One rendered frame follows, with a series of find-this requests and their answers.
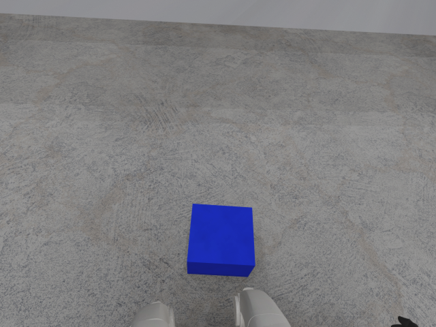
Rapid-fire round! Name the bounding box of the carton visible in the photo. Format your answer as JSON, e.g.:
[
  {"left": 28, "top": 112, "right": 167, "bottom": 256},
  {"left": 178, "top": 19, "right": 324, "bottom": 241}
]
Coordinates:
[{"left": 187, "top": 204, "right": 255, "bottom": 277}]

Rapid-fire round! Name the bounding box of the robot thigh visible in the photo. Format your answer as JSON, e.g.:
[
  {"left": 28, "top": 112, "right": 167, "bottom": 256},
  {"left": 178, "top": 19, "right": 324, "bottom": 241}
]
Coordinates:
[
  {"left": 233, "top": 290, "right": 291, "bottom": 327},
  {"left": 129, "top": 302, "right": 175, "bottom": 327}
]

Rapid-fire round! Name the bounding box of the robot left thigh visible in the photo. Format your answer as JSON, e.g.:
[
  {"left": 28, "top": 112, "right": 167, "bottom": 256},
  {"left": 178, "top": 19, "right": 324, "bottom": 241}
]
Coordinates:
[{"left": 129, "top": 302, "right": 175, "bottom": 327}]

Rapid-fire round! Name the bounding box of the robot right thigh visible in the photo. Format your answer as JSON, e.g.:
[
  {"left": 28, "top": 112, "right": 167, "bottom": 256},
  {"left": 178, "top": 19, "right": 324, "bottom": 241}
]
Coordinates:
[{"left": 233, "top": 290, "right": 291, "bottom": 327}]

